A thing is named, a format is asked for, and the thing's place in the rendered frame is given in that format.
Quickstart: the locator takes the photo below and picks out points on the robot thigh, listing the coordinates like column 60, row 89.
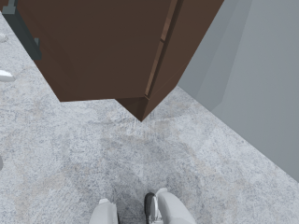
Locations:
column 169, row 208
column 104, row 213

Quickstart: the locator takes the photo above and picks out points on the left robot thigh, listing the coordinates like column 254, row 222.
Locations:
column 104, row 213

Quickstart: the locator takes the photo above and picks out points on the right robot thigh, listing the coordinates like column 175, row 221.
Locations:
column 169, row 208

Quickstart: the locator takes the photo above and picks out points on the handle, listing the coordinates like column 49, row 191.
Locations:
column 18, row 26

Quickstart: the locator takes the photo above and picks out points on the cupboard door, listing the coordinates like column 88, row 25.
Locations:
column 95, row 49

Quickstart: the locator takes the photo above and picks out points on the robot left hand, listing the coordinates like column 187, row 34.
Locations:
column 4, row 75

